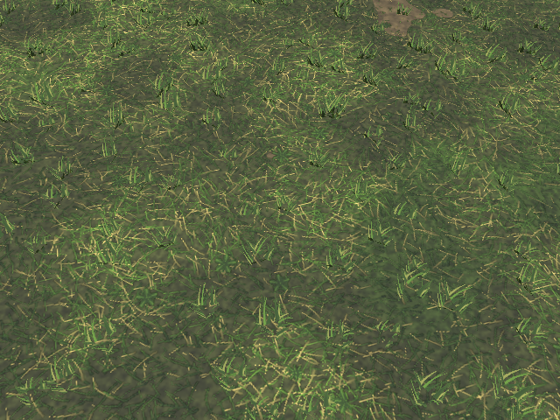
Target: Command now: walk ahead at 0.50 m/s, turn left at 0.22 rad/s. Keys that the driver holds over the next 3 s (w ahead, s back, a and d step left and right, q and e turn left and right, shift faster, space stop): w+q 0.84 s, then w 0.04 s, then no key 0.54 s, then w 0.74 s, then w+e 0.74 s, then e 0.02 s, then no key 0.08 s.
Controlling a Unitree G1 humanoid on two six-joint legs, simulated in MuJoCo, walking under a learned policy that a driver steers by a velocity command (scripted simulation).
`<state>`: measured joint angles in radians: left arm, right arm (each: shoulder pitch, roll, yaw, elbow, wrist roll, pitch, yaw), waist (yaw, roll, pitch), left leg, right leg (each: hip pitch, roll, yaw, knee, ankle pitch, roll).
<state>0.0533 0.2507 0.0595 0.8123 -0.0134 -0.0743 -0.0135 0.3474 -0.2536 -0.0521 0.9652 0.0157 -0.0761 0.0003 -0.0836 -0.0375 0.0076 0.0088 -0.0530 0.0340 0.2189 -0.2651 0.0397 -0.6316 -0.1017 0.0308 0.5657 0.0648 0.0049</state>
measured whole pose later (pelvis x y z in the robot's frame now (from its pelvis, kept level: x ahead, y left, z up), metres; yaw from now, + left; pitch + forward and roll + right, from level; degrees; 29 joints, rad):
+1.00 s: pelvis +0.53 +0.11 +0.00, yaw +31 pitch +2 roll +0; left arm 0.01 0.28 0.06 0.77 0.01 -0.10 -0.02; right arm 0.32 -0.27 -0.08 0.77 0.01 -0.05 -0.02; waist -0.07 -0.04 0.03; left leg -0.11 -0.10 -0.11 0.36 -0.27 0.08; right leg -0.62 -0.06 0.07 0.56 0.10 0.04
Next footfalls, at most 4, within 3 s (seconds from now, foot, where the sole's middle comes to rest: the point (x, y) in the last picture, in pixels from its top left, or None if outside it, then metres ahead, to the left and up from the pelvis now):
0.10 right None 0.24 -0.15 -0.78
0.62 left None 0.47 0.17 -0.78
1.08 right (214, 301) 0.81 0.13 -0.78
1.38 left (144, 375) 0.62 0.30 -0.78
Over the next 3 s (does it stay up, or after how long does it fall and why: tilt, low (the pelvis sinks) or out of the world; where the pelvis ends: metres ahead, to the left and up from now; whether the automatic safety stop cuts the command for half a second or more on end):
stays up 1.29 0.55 0.00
